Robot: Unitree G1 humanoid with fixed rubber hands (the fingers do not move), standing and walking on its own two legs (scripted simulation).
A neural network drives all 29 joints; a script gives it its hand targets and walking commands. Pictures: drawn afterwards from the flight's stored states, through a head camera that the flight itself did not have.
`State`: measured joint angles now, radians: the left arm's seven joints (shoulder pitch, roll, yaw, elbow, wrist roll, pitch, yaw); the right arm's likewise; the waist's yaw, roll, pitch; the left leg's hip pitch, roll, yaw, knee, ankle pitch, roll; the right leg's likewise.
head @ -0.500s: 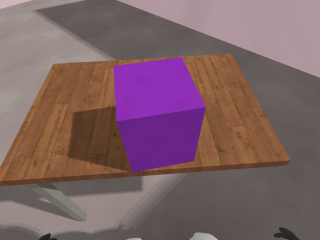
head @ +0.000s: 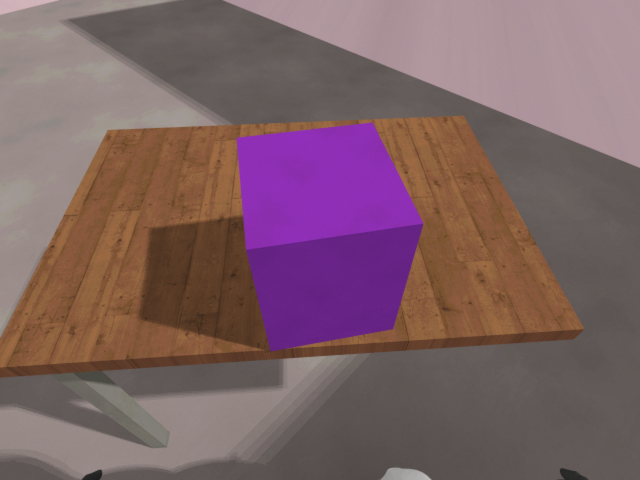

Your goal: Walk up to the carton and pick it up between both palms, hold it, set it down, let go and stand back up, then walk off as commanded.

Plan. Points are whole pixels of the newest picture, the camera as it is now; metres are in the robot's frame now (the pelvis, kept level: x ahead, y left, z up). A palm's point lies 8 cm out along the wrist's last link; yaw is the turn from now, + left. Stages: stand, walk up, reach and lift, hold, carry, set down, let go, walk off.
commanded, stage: walk up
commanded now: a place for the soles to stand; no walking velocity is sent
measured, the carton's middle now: (320, 240) +0.45 +0.01 +0.03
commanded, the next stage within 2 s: reach and lift in 0.04 s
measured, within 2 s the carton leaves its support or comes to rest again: neither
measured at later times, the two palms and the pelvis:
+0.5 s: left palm (117, 440) +0.20 +0.27 -0.06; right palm (563, 454) +0.16 -0.29 -0.08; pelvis +0.02 -0.01 +0.01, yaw +0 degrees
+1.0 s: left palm (136, 445) +0.19 +0.24 -0.04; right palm (552, 450) +0.16 -0.27 -0.05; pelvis +0.01 +0.00 +0.01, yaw +0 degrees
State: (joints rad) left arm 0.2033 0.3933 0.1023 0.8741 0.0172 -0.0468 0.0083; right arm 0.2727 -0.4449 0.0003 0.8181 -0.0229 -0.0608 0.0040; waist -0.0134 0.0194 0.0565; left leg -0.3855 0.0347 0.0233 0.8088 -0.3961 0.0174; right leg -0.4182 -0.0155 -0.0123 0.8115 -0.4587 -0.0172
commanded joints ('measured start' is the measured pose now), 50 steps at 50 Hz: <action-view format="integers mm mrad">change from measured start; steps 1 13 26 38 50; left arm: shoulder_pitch -4 -153 5 71 55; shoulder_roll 198 162 102 12 -56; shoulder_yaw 12 27 32 -38 -99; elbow -51 -476 -581 -664 -715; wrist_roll -7 29 -10 -39 -56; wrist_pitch -29 390 241 87 -11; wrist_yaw -4 34 47 67 99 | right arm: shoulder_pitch -8 -147 -48 -38 -63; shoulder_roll -272 -37 -58 -23 57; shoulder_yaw -95 -195 -166 -138 -114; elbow -10 -112 -247 -263 -338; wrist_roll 0 -34 58 85 109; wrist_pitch -29 -111 -179 -272 -304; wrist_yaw -16 29 82 121 135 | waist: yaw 15 -44 -80 -54 -15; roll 118 -44 -39 -38 -39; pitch -91 -152 -324 -308 -244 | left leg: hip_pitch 183 -103 69 98 41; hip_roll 274 -78 -66 -70 -64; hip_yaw -409 -54 -83 -92 -82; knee -315 -183 -238 -232 -279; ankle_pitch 282 89 494 535 258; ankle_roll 216 50 71 64 33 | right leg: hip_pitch -84 22 277 203 94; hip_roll -31 -145 -72 -36 -59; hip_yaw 24 183 157 125 145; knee -23 -328 -297 -331 -384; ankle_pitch -58 243 574 441 219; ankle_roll -17 -120 -103 -95 -107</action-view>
